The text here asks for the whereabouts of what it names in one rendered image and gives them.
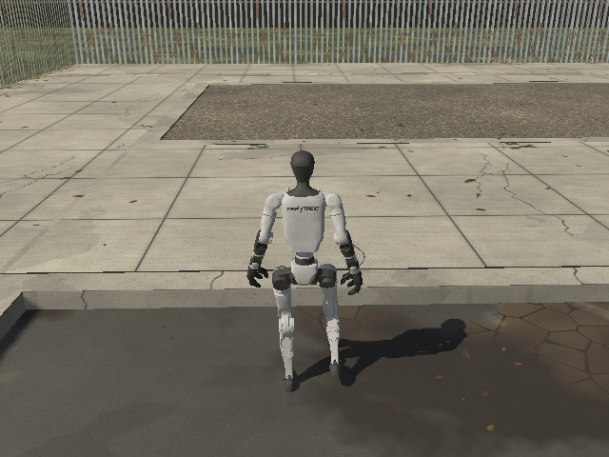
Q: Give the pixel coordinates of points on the robot left upper arm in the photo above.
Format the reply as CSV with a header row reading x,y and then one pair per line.
x,y
273,201

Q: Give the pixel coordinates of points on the robot right upper arm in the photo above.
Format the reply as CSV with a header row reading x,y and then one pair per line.
x,y
333,201

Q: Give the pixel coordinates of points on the right robot foot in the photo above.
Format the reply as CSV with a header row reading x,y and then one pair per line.
x,y
336,369

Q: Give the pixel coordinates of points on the right robot forearm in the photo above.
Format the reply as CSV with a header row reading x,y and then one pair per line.
x,y
349,256

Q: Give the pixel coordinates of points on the left robot forearm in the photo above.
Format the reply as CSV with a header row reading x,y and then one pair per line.
x,y
258,253

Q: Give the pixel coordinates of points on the robot right hand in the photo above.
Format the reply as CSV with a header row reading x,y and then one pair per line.
x,y
357,281

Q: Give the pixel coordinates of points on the robot left shin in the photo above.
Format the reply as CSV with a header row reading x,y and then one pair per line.
x,y
287,350

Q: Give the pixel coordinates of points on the robot left hand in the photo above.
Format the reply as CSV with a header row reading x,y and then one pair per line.
x,y
251,273

